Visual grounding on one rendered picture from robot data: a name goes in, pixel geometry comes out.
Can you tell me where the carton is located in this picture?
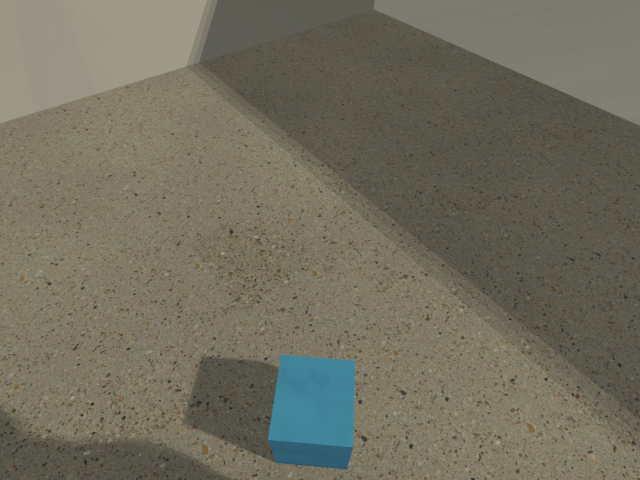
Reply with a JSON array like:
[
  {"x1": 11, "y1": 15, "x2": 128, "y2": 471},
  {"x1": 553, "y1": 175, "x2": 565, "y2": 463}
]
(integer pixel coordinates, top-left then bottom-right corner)
[{"x1": 268, "y1": 355, "x2": 355, "y2": 469}]

